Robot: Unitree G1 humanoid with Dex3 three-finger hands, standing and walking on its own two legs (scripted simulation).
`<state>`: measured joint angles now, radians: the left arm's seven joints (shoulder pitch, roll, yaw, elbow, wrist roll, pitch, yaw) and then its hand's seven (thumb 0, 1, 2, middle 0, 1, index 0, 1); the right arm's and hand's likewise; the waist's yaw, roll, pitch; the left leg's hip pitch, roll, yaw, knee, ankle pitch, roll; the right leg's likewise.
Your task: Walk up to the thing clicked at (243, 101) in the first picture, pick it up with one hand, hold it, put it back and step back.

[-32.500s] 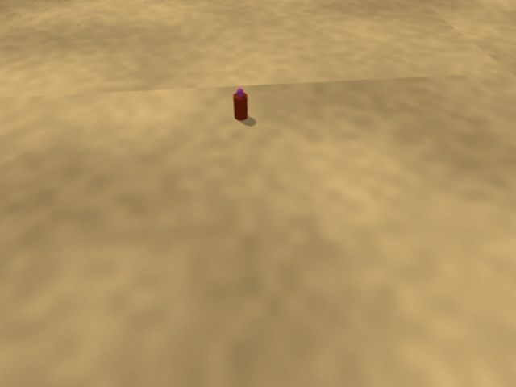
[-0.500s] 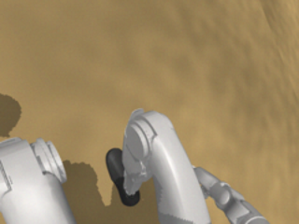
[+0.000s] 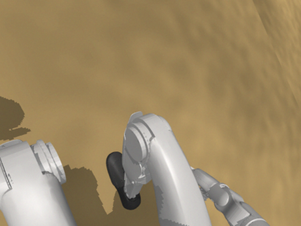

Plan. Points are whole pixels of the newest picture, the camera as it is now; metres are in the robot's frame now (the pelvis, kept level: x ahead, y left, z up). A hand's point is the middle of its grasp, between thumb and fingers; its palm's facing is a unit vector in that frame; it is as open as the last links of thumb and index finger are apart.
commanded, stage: withdraw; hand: left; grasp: from the side
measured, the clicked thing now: out of the picture +0.46 +0.29 -0.19
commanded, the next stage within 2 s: rise in 0.38 s
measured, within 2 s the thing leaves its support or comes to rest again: neither
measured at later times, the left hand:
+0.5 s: hand out of the picture +0.44 +0.37 -0.08, palm faces +0.33 -0.94 -0.09, open 17.5 cm
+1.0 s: hand out of the picture +0.33 +0.39 +0.05, palm faces +0.30 -0.82 -0.49, open 17.2 cm
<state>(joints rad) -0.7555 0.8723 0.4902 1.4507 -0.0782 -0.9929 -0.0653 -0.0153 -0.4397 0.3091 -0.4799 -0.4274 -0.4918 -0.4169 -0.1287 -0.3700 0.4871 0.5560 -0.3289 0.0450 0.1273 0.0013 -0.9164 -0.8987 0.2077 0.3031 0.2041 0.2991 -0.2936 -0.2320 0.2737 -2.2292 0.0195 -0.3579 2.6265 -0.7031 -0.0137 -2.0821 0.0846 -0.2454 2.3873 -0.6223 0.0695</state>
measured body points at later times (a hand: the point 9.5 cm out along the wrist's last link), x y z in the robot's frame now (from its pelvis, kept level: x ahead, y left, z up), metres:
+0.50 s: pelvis +0.01 +0.00 +0.02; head +0.21 +0.16 +0.38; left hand +0.42 +0.41 -0.07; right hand +0.15 -0.25 -0.04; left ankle +0.08 +0.13 -0.26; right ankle +0.14 -0.12 -0.26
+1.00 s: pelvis +0.02 -0.01 +0.12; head +0.21 +0.06 +0.52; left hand +0.31 +0.43 +0.08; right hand +0.18 -0.24 -0.01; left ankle +0.08 +0.13 -0.26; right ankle +0.14 -0.12 -0.26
